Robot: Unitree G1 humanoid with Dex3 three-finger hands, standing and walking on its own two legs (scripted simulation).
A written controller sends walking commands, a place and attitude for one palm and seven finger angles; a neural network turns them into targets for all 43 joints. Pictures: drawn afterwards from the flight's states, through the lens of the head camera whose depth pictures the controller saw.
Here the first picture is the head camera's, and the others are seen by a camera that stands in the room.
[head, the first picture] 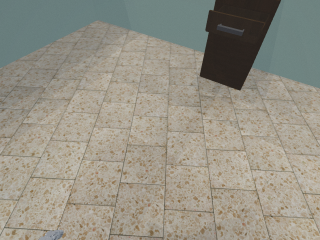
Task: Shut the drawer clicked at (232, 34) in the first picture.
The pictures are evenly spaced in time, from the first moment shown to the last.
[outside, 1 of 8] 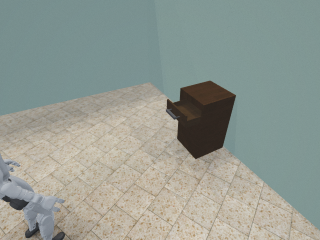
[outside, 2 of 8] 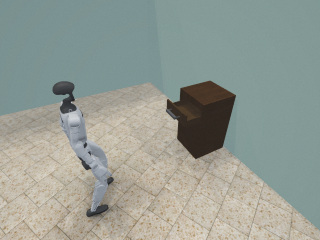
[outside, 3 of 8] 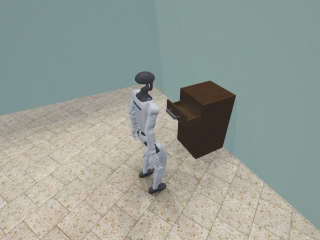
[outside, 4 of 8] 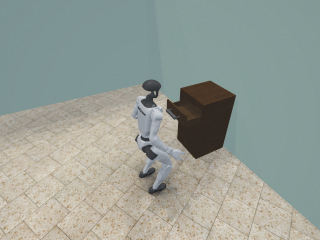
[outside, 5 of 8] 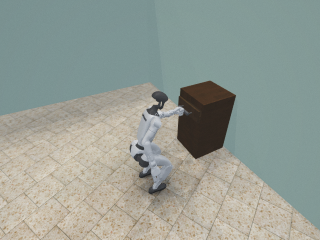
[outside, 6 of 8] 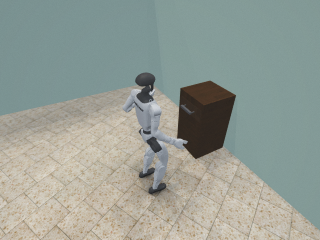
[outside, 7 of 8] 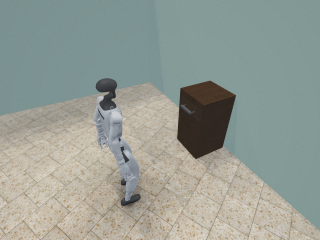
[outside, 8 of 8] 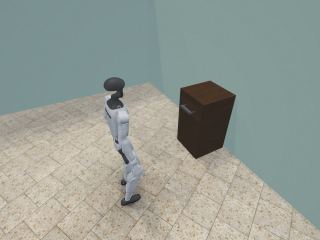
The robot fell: no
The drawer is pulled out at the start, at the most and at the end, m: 0.20 0.20 0.00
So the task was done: yes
